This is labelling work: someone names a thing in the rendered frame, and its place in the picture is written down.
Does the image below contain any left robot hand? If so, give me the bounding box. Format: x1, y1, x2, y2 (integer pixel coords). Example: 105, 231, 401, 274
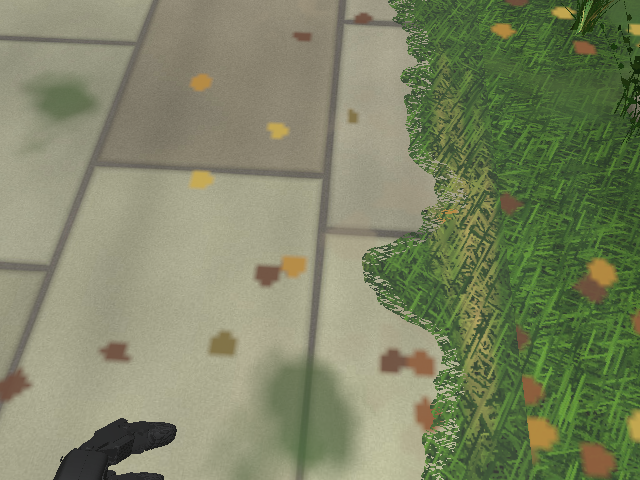
53, 418, 177, 480

